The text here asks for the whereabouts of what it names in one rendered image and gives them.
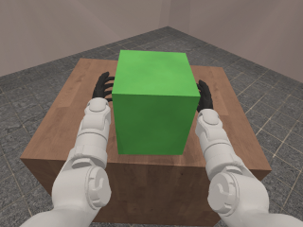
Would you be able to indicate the left robot upper arm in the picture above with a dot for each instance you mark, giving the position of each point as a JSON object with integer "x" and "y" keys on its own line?
{"x": 77, "y": 196}

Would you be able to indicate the pedestal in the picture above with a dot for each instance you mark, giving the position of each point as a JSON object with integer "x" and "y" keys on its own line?
{"x": 154, "y": 189}

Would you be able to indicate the carton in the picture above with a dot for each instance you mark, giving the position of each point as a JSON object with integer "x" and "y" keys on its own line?
{"x": 155, "y": 98}

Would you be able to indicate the left robot hand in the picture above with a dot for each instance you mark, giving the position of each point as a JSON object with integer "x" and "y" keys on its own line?
{"x": 100, "y": 88}

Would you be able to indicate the robot right forearm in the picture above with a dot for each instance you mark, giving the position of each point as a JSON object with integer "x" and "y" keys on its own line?
{"x": 217, "y": 150}

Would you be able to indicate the robot left forearm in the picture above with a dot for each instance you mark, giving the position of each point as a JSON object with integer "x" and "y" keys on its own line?
{"x": 92, "y": 138}

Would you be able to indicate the right robot upper arm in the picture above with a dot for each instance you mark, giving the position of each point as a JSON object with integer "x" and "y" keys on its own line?
{"x": 243, "y": 201}

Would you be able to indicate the right robot hand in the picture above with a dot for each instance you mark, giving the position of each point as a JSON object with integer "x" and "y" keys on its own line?
{"x": 205, "y": 101}

